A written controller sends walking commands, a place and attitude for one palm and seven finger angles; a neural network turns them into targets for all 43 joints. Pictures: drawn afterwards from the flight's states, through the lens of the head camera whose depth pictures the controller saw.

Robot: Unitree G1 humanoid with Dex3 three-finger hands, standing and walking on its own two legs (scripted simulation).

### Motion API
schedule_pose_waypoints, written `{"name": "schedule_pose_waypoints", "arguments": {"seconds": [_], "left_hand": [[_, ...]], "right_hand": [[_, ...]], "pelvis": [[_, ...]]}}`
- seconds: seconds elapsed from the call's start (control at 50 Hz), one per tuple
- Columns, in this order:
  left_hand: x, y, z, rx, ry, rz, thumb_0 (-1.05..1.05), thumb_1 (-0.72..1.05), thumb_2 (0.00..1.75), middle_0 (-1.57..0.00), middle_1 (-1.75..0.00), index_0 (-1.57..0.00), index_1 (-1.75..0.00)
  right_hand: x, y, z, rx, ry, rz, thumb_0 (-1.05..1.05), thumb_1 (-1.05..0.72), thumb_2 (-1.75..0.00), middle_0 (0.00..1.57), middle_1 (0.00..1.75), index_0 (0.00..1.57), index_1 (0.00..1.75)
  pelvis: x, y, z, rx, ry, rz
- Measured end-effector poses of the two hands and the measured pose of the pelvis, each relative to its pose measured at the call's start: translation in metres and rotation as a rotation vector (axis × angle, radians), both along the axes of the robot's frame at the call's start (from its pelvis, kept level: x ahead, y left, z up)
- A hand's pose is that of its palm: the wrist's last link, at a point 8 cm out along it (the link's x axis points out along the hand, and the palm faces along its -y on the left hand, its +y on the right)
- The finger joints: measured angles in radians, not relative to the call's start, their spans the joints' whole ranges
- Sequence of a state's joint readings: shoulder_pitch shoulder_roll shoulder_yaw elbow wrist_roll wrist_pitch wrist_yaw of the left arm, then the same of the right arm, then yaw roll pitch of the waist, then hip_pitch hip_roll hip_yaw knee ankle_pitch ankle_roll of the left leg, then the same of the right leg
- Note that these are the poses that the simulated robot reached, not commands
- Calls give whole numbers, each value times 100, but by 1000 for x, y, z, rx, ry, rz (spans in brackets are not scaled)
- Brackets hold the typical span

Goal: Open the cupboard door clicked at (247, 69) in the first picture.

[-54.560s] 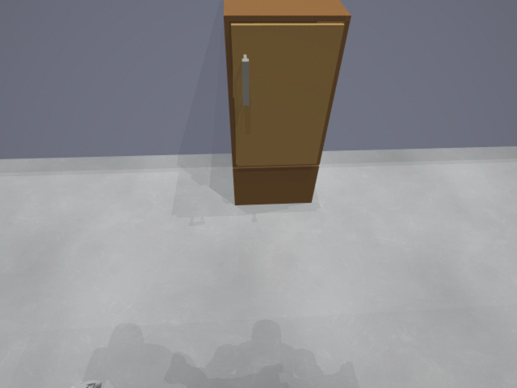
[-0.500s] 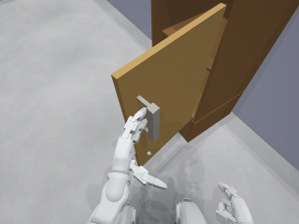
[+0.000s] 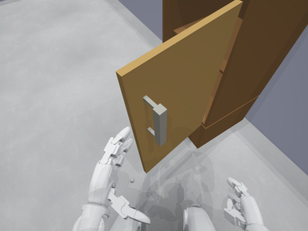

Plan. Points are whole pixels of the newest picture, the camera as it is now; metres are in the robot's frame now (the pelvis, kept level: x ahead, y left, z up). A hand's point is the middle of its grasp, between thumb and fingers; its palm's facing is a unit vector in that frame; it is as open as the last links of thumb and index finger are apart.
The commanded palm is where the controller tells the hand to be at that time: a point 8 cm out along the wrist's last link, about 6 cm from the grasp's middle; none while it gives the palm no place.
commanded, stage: draw the hand back to the body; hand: left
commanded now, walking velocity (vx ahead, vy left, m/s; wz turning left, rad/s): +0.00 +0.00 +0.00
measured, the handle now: (154, 122) +0.37 +0.02 +0.06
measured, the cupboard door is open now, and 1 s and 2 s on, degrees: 100 100 100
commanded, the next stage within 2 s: step back with the hand held close in 1.62 s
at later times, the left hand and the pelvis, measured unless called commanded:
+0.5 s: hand (83, 180) +0.21 +0.14 +0.13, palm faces -0.09 -0.99 -0.07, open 16.3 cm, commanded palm +0.18 +0.20 +0.14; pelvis +0.01 +0.02 +0.04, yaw -1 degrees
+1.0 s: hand out of the picture +0.22 +0.24 +0.22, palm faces +0.28 -0.88 -0.39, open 12.0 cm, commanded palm +0.18 +0.29 +0.24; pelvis +0.03 +0.03 +0.10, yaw -1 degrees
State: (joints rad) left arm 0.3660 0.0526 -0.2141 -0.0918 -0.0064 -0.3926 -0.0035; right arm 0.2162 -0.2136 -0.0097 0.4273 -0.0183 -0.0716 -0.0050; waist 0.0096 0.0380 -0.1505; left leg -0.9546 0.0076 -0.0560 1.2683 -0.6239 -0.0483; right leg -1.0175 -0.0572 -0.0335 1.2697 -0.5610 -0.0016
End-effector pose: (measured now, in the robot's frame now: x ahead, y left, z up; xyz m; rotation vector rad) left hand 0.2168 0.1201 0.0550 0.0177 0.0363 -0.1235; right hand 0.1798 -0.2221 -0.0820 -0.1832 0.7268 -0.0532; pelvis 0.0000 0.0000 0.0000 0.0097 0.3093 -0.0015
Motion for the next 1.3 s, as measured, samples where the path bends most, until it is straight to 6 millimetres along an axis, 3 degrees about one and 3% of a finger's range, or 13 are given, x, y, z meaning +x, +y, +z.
{"name": "schedule_pose_waypoints", "arguments": {"seconds": [0.1,0.18,0.32,0.56,0.6,0.74,0.92,1.3], "left_hand": [[-2,2,2,-1,-12,-16,-1,-50,30,-16,-30,-16,-30],[-3,12,17,28,-26,-15,-1,-50,30,-16,-30,-16,-30],[-13,41,55,41,-35,31,-1,-50,30,-16,-30,-16,-30],[-27,82,92,54,-50,41,-1,-47,32,-16,-30,-16,-30],[-29,90,100,136,-37,75,-1,-44,33,-16,-30,-16,-30],[-35,119,125,307,33,239,-1,-26,41,-17,-30,-17,-30],[-31,151,165,373,-38,367,0,4,53,-18,-30,-18,-30],[-34,203,244,499,-262,561,1,69,82,-21,-30,-21,-30]], "right_hand": [[-7,2,-2,-4,-3,-6,1,-91,-90,20,30,20,30],[-13,4,3,2,-4,-26,1,-91,-90,20,30,20,30],[-19,8,30,7,-32,-48,1,-91,-90,20,30,20,30],[-6,9,73,-35,-133,-55,1,-91,-90,20,30,20,30],[-3,12,78,-43,-135,-61,1,-91,-90,20,30,20,30],[1,28,94,-39,-128,-66,1,-91,-90,20,30,20,30],[6,40,107,-36,-120,-32,1,-91,-90,20,30,20,30],[24,27,123,-56,-110,-20,1,-91,-90,20,30,20,30]], "pelvis": [[-4,2,-3,-3,-4,-1],[-5,4,1,-5,-26,-6],[-1,9,23,-12,-77,-9],[9,19,45,-31,-149,-7],[11,20,50,-29,-166,-11],[19,26,74,-31,-232,-15],[25,31,95,-31,-307,-19],[34,26,113,-31,-375,-32]]}}
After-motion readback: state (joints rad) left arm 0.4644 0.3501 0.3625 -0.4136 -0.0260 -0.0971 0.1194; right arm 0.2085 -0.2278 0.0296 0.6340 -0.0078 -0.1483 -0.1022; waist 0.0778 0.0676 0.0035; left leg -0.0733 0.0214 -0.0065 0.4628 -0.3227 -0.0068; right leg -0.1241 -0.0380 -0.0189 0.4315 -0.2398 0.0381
